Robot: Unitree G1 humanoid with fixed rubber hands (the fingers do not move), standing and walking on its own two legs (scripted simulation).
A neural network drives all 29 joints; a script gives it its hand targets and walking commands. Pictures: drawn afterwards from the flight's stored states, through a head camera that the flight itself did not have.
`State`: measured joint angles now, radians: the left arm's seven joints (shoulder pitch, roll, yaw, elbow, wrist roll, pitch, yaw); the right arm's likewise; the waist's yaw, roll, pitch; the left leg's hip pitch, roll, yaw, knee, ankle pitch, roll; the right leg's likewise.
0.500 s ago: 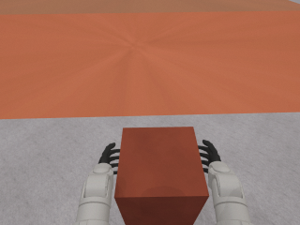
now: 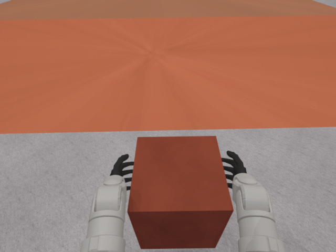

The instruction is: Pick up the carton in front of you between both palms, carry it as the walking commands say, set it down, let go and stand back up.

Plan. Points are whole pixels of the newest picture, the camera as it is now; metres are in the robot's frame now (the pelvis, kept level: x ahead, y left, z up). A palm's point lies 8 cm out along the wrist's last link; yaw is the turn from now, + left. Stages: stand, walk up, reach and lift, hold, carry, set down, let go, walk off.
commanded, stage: hold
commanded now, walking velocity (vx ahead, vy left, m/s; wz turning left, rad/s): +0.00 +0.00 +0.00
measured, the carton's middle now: (177, 194) +0.30 +0.00 -0.03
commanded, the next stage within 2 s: carry in 0.88 s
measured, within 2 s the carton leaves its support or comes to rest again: neither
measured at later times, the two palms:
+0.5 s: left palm (117, 179) +0.30 +0.15 +0.05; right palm (238, 176) +0.30 -0.15 +0.05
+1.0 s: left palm (116, 179) +0.29 +0.15 +0.06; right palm (238, 176) +0.30 -0.15 +0.06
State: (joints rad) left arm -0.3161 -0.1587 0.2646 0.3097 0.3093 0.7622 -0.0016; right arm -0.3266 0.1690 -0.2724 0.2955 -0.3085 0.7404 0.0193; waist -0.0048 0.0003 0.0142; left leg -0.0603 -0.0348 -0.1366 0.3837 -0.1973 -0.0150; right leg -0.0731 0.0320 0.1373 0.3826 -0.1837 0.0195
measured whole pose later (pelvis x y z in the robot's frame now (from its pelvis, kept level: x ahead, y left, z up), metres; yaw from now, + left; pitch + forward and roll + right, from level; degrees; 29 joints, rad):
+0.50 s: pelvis +0.02 +0.00 +0.00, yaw +0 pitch -7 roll +0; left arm -0.23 -0.14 0.19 0.21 0.27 0.79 0.02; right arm -0.24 0.15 -0.19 0.20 -0.27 0.76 0.01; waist -0.01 0.00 0.00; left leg -0.01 -0.03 -0.13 0.32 -0.19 -0.01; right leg -0.02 0.02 0.13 0.32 -0.18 0.02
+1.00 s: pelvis +0.00 +0.00 +0.00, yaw +0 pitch -4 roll +0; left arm -0.29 -0.16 0.23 0.23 0.28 0.78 0.01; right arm -0.30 0.16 -0.24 0.22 -0.28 0.76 0.01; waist 0.00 0.01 -0.05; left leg -0.15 -0.02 -0.10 0.46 -0.32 -0.02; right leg -0.17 0.01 0.09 0.46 -0.31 0.02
